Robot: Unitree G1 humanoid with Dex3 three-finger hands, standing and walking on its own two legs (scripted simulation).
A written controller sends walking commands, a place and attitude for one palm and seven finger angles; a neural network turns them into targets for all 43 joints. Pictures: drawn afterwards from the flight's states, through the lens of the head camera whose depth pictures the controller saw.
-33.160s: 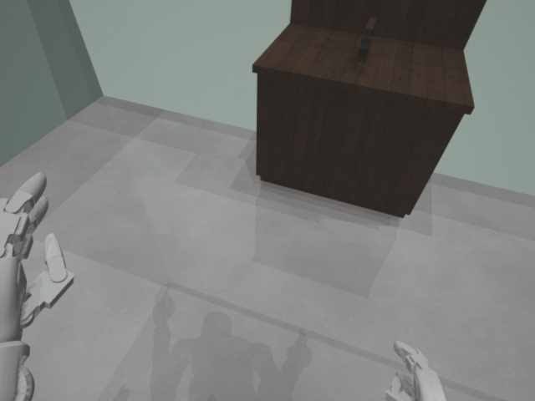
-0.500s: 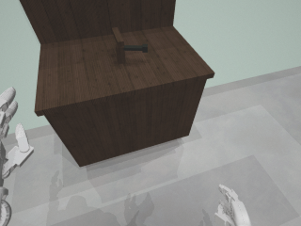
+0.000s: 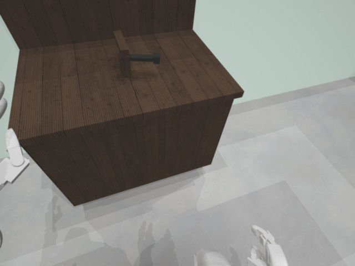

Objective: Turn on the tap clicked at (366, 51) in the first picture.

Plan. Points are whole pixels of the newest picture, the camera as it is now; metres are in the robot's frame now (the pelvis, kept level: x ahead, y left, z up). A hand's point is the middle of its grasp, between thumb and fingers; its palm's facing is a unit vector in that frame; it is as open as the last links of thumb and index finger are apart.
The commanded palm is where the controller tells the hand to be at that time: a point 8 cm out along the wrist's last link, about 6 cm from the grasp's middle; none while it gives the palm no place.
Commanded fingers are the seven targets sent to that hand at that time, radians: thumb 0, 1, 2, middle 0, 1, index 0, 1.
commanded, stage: shuffle to correct the standing spot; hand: left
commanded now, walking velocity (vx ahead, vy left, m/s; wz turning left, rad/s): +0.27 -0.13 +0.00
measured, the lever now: (156, 58) +0.79 +0.11 +0.02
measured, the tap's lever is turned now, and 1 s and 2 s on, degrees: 71 71 71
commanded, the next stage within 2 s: come to a stop and stand still in 1.56 s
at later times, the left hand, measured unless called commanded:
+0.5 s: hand (113, 105) +0.35 +0.14 +0.20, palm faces +0.42 -0.80 -0.42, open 7.4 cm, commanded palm +0.29 +0.18 +0.19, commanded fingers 0.00 0.90 0.90 -0.20 -0.30 -0.20 -0.30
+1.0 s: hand (167, 71) +0.46 +0.06 +0.20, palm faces +0.46 -0.77 -0.45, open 7.4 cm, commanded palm +0.41 +0.09 +0.19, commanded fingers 0.00 0.90 0.90 -0.20 -0.30 -0.20 -0.30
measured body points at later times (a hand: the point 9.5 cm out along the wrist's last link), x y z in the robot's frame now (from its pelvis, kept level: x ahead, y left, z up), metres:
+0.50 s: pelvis +0.13 -0.10 +0.00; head +0.16 -0.09 +0.45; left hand +0.32 +0.19 +0.22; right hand +0.30 -0.31 -0.08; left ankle +0.10 +0.07 -0.72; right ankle +0.21 -0.21 -0.70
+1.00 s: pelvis +0.26 -0.20 -0.01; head +0.27 -0.20 +0.44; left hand +0.43 +0.09 +0.22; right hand +0.44 -0.39 -0.09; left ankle +0.27 -0.02 -0.72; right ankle +0.32 -0.29 -0.73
